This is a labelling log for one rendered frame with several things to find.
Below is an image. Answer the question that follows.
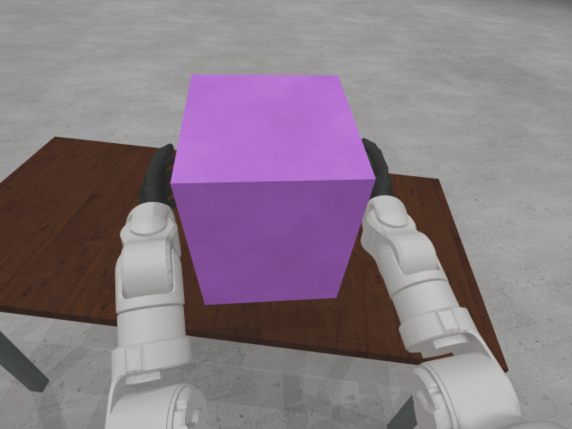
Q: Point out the carton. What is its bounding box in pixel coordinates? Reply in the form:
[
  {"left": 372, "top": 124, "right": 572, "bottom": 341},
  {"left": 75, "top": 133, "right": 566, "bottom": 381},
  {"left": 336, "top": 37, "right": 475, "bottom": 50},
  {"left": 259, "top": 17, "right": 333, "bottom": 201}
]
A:
[{"left": 171, "top": 74, "right": 376, "bottom": 305}]

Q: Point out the left robot hand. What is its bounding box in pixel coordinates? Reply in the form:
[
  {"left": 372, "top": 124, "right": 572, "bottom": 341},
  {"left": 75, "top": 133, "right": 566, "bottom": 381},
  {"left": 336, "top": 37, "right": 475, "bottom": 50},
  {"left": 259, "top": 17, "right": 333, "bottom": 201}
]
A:
[{"left": 139, "top": 144, "right": 176, "bottom": 209}]

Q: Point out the robot left upper arm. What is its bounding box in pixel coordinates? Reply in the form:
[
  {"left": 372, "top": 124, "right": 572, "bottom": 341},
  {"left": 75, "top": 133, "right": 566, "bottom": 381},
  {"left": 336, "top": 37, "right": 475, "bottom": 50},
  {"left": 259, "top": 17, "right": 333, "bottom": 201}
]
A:
[{"left": 106, "top": 383, "right": 210, "bottom": 429}]

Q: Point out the right robot forearm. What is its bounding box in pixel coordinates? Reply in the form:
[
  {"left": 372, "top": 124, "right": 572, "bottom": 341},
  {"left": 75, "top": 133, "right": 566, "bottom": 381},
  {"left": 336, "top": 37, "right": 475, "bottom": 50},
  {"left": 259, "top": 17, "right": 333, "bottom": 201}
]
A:
[{"left": 360, "top": 196, "right": 521, "bottom": 415}]

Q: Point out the robot right upper arm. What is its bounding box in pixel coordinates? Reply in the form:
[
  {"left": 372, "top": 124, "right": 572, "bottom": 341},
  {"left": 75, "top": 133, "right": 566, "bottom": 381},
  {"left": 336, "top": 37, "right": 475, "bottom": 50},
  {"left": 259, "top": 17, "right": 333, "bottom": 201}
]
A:
[{"left": 410, "top": 351, "right": 568, "bottom": 429}]

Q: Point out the left robot forearm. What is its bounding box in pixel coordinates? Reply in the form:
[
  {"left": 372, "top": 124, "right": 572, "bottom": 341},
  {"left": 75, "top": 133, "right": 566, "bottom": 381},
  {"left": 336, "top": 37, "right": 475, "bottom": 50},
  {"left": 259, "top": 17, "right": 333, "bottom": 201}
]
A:
[{"left": 105, "top": 202, "right": 192, "bottom": 429}]

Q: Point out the table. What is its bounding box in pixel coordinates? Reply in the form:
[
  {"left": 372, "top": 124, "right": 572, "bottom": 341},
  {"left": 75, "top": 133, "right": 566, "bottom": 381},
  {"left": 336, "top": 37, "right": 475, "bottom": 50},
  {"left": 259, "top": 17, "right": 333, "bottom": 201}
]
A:
[{"left": 0, "top": 137, "right": 509, "bottom": 429}]

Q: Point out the right robot hand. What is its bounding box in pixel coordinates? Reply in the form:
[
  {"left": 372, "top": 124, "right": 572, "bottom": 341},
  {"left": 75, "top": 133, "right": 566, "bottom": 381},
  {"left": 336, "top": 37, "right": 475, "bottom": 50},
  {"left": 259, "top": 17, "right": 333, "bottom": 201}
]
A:
[{"left": 362, "top": 138, "right": 393, "bottom": 200}]

